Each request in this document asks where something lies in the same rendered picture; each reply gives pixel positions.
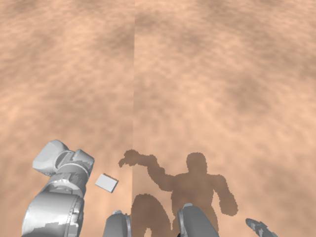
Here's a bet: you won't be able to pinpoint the right robot hand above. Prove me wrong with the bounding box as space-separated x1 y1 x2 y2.
245 218 278 237

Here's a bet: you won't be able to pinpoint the left robot arm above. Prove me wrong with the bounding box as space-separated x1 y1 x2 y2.
21 149 94 237

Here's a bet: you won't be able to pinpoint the small box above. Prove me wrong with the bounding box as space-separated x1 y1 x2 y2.
95 174 118 193

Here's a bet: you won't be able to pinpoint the left robot hand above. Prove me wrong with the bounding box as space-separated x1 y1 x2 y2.
33 140 69 177

